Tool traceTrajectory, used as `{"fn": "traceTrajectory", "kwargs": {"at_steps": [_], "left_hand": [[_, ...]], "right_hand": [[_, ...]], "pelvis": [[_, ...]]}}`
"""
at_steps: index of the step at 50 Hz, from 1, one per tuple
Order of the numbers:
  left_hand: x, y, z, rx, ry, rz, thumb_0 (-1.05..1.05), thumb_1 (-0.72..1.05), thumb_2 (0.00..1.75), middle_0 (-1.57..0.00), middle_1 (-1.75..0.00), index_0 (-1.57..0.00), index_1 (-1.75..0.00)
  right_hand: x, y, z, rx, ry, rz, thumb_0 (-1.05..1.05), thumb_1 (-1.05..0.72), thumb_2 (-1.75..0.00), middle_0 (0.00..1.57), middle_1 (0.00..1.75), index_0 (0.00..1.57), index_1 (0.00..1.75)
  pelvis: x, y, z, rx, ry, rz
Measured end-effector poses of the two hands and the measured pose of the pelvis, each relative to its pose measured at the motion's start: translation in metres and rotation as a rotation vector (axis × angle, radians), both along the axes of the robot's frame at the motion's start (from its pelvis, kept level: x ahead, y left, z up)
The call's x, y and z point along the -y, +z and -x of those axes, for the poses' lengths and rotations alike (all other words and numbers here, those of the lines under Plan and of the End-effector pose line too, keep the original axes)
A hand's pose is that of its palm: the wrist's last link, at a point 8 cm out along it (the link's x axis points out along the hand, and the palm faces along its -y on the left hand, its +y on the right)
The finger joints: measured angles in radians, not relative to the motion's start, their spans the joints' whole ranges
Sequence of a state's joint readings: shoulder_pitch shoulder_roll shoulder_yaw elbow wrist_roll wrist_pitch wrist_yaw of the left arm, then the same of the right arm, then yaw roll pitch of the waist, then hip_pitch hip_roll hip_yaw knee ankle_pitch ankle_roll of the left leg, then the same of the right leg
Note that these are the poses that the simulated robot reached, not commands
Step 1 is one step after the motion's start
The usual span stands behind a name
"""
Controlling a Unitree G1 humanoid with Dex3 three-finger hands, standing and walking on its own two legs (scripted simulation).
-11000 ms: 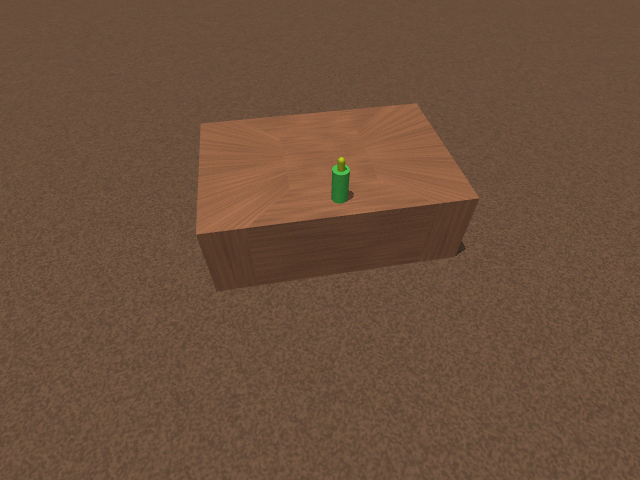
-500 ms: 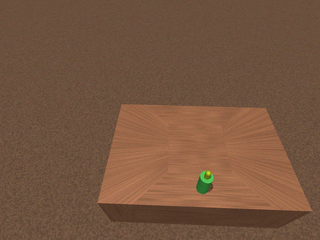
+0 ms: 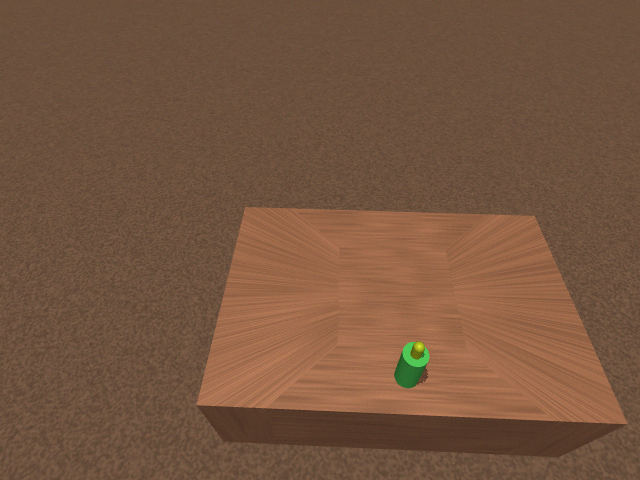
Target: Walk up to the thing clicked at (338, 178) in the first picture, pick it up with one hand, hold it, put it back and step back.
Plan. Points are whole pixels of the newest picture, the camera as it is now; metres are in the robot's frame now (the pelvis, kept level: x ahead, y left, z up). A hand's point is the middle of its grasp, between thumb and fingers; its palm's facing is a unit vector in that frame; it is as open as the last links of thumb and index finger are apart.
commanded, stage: stand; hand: right
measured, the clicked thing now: (412, 361) +0.43 -0.19 -0.37
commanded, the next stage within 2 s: go down in 0.48 s
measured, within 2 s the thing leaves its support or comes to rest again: neither
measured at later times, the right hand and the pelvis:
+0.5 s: hand out of the picture +0.07 -0.25 -0.16, palm faces -0.03 +0.94 -0.33, open 7.4 cm; pelvis +0.00 +0.00 +0.00, yaw +0 degrees
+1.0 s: hand out of the picture +0.16 -0.26 -0.15, palm faces +0.02 +0.95 -0.32, open 14.6 cm; pelvis +0.00 +0.00 -0.02, yaw +1 degrees
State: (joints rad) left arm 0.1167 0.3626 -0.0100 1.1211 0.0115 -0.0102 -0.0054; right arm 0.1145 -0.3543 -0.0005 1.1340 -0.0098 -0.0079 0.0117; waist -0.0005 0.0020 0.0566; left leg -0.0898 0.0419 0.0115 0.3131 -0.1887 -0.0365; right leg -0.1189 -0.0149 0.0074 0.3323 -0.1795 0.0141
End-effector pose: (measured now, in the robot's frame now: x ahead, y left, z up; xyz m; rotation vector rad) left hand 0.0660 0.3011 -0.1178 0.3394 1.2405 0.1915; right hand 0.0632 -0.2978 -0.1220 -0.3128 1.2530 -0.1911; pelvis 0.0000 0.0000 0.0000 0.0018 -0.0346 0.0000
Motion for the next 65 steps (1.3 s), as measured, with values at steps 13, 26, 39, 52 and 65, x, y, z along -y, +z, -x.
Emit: {"fn": "traceTrajectory", "kwargs": {"at_steps": [13, 26, 39, 52, 65], "left_hand": [[0.001, 0.001, -0.004, 0.016, -0.006, 0.0, 0.01, 0.9, 0.9, -0.2, -0.3, -0.21, -0.3], [0.001, -0.001, -0.001, -0.002, -0.003, 0.002, 0.01, 0.9, 0.9, -0.2, -0.3, -0.21, -0.3], [0.025, -0.004, -0.018, 0.163, 0.02, 0.038, 0.01, 0.89, 0.92, -0.21, -0.31, -0.22, -0.31], [0.045, -0.001, -0.04, 0.29, 0.024, 0.077, 0.01, 0.89, 0.91, -0.21, -0.31, -0.22, -0.31], [0.05, -0.011, -0.074, 0.355, -0.049, 0.028, 0.01, 0.89, 0.91, -0.2, -0.31, -0.21, -0.31]], "right_hand": [[0.0, 0.001, -0.002, 0.01, 0.002, 0.0, 0.01, -0.9, -0.89, 0.2, 0.3, 0.2, 0.3], [0.0, 0.0, 0.002, -0.012, 0.0, 0.0, 0.01, -0.9, -0.89, 0.2, 0.3, 0.2, 0.3], [-0.005, -0.006, -0.07, 0.168, -0.034, -0.026, 0.01, -0.61, -0.6, 0.11, 0.14, 0.1, 0.14], [0.011, 0.002, -0.08, 0.089, -0.016, -0.021, 0.01, 0.08, -0.14, 0.08, 0.04, 0.07, 0.05], [0.015, -0.01, -0.082, 0.153, -0.035, -0.005, 0.0, 0.45, -0.05, 0.06, 0.05, 0.05, 0.05]], "pelvis": [[0.0, 0.0, 0.001, 0.001, 0.002, 0.002], [0.0, 0.0, 0.0, -0.005, 0.002, 0.001], [-0.004, -0.013, 0.011, -0.1, -0.002, -0.003], [0.002, -0.02, 0.0, -0.139, 0.012, -0.016], [0.003, -0.04, -0.01, -0.205, -0.006, -0.027]]}}
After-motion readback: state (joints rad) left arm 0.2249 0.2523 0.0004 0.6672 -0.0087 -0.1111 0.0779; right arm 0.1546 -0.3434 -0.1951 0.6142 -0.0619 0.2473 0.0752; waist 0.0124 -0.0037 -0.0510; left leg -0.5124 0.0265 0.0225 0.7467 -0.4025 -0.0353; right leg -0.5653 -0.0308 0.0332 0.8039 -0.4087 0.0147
